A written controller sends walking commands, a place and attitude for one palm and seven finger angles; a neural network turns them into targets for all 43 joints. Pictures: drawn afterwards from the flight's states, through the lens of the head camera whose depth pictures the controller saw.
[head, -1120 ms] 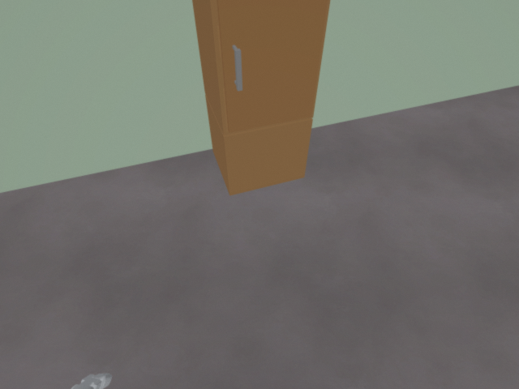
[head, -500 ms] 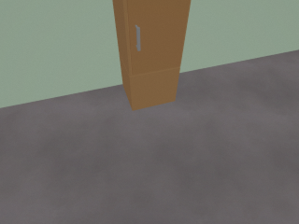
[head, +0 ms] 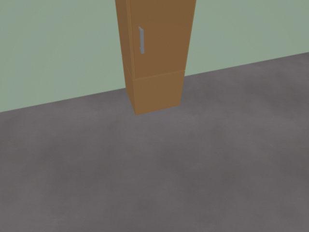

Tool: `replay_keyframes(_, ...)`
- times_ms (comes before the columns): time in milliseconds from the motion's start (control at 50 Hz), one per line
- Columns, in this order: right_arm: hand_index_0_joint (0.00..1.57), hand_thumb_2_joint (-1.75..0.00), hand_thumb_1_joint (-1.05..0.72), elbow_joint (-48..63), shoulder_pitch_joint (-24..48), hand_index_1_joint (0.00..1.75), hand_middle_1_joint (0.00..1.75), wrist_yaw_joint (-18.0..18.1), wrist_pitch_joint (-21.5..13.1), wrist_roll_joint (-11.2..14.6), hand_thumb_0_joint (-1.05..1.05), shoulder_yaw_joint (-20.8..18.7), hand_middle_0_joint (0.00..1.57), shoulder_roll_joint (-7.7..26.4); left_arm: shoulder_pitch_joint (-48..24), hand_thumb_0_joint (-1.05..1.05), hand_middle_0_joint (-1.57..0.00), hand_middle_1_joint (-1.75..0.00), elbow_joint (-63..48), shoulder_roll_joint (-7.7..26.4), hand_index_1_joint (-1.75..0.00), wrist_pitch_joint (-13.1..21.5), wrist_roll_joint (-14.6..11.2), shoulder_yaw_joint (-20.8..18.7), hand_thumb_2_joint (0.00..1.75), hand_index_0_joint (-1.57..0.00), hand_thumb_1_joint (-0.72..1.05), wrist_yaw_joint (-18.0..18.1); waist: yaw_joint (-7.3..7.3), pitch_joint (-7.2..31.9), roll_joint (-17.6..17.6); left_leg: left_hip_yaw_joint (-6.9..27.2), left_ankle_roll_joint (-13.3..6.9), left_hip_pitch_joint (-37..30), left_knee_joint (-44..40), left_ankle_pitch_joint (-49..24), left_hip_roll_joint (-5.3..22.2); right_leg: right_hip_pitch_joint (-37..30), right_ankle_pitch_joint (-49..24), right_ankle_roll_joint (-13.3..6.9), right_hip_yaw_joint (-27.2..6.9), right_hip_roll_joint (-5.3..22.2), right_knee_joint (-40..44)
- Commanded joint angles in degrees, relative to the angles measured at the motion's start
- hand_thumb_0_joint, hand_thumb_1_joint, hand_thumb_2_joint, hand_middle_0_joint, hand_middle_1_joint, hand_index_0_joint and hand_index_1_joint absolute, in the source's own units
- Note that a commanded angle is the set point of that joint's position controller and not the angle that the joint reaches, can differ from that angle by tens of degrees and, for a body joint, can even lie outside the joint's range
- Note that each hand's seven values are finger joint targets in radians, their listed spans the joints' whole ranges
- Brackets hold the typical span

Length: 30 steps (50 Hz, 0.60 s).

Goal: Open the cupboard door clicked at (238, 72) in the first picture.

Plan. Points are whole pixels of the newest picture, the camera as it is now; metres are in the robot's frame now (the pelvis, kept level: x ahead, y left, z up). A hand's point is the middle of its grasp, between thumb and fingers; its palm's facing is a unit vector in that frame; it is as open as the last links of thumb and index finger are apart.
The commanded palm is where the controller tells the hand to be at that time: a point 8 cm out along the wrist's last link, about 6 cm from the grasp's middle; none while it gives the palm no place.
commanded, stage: look at it before walking up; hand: left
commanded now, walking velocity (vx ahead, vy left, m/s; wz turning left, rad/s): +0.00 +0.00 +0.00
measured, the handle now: (141, 40) +1.18 +0.15 -0.06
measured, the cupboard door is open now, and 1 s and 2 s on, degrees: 0 0 0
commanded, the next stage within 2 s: walk to a spot facing it in 0.32 s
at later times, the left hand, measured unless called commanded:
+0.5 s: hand out of the picture +0.08 +0.25 -0.16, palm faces -0.04 -0.94 -0.33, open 7.3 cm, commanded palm none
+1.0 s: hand out of the picture +0.05 +0.16 -0.16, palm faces -0.19 -0.95 -0.23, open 7.3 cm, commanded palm none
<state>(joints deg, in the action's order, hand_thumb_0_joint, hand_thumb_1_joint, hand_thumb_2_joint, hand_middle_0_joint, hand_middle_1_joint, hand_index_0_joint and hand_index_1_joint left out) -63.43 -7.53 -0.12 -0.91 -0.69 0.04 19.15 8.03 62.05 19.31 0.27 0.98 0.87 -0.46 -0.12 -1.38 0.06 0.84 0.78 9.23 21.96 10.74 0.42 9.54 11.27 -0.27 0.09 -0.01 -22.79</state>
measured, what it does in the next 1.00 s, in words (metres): lifts its left foot, turning right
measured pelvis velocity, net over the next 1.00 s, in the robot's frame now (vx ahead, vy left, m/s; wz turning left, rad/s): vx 0.02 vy -0.03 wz -0.27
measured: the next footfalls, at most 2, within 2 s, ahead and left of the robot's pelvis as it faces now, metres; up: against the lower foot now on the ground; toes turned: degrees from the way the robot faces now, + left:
left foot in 1.36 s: +0.29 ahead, +0.07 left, +0.00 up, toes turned -22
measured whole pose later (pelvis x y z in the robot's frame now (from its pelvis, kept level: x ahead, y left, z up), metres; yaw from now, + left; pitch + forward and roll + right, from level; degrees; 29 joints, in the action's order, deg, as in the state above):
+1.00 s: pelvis +0.02 -0.03 -0.01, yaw -16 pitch +0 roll +1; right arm -56.3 -10.6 -1.1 1.6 -1.6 -3.1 13.7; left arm 22.2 55.8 10.3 0.5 1.4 -1.6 -0.9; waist 2.5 -2.0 -1.2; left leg -1.8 2.4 29.8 64.0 17.8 4.0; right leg 13.4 15.2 -4.1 -2.0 -3.7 -28.9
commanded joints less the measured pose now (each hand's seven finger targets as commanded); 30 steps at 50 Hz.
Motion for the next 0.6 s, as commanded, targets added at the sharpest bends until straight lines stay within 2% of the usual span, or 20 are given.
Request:
replay_keyframes(0, 0.2, -0.9, -0.9, 3.79, 2.39, 0.3, 0.3, 0.72, -1.1, 0.12, 0.0, -2.18, 0.2, 11.77, -2.09, 0.0, -0.2, -0.3, -3.55, 12.12, -0.3, 1.24, -0.23, -2.77, 0.9, -0.2, 0.9, 1.01, 0.19, 2.5, -0.02, 5.52, -2.25, -0.13, -3.96, -3.79, 5.95, 0.13, -1.56, -1.73, -6.85, 6.82, 5.26)
replay_keyframes(100, 0.2, -0.9, -0.9, 3.75, 2.67, 0.3, 0.3, 0.7, -1.01, 0.14, 0.0, -2.17, 0.2, 11.87, -2.18, 0.0, -0.2, -0.3, -3.46, 12.17, -0.3, 1.24, -0.25, -2.72, 0.9, -0.2, 0.9, 0.99, 0.2, 2.28, -0.05, 5.5, -2.17, -0.46, -3.97, -3.97, 5.9, 0.28, -1.5, -1.68, -6.7, 6.85, 5.53)
replay_keyframes(180, 0.2, -0.9, -0.9, 3.73, 2.58, 0.3, 0.3, 0.74, -1.15, 0.2, 0.0, -2.12, 0.2, 11.95, -1.79, 0.0, -0.2, -0.3, -3.38, 12.16, -0.3, 1.36, -0.29, -2.68, 0.9, -0.2, 0.9, 1.0, 0.18, 4.14, 0.02, 5.4, -2.27, -1.69, -3.51, -6.33, 6.13, -0.95, -4.7, -1.73, -6.49, 7.06, 4.98)
replay_keyframes(420, 0.2, -0.9, -0.9, 3.51, 3.16, 0.3, 0.3, 0.89, -1.03, 0.19, 0.0, -2.09, 0.2, 12.25, -1.99, 0.0, -0.2, -0.3, -3.3, 12.39, -0.3, 1.21, -0.31, -2.71, 0.9, -0.2, 0.9, 0.98, 0.24, 2.78, -0.3, 4.84, -2.1, -2.29, -3.95, -6.01, 6.4, -0.37, -5.36, -1.73, -6.82, 6.78, 5.35)
replay_keyframes(440, 0.2, -0.9, -0.9, 3.63, 2.6, 0.3, 0.3, 1.0, -0.95, 0.14, 0.0, -2.22, 0.2, 12.03, -2.32, 0.0, -0.2, -0.3, -3.7, 12.19, -0.3, 0.92, -0.26, -2.86, 0.9, -0.2, 0.9, 0.94, 0.04, 2.62, -0.34, 4.2, -2.01, -2.53, -3.3, -6.1, 6.63, 0.28, -6.55, -1.78, -7.2, 6.53, 4.63)
replay_keyframes(500, 0.2, -0.9, -0.9, 3.72, -1.17, 0.3, 0.3, 1.36, 0.17, 0.07, 0.0, -1.48, 0.2, 5.28, 1.26, 0.0, -0.2, -0.3, -3.88, 6.21, -0.3, -0.83, -0.26, -2.12, 0.9, -0.2, 0.9, 1.24, -0.23, 3.07, 0.71, 1.04, -1.03, -3.01, 0.5, -7.52, 6.97, 2.71, -12.01, -1.12, -8.06, 6.51, 1.1)
replay_keyframes(580, 0.2, -0.9, -0.9, 6.47, -2.36, 0.3, 0.3, 1.89, 1.1, 0.02, 0.0, -2.89, 0.2, 6.13, 2.31, 0.0, -0.2, -0.3, -6.63, 6.39, -0.3, -2.06, 0.06, -3.18, 0.9, -0.2, 0.9, 0.96, -0.39, 2.73, 0.45, 0.12, -1.58, -2.07, 2.94, -5.89, 8.63, 6.96, -12.96, -1.23, -8.83, 4.79, -4.21)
